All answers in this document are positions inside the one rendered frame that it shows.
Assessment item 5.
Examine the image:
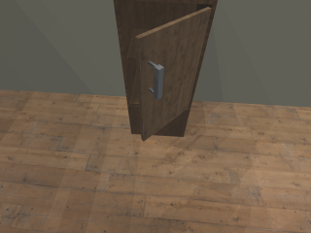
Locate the handle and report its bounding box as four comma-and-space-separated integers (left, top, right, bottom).
148, 60, 164, 100

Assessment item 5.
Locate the cupboard door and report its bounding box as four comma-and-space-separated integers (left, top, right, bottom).
135, 7, 212, 142

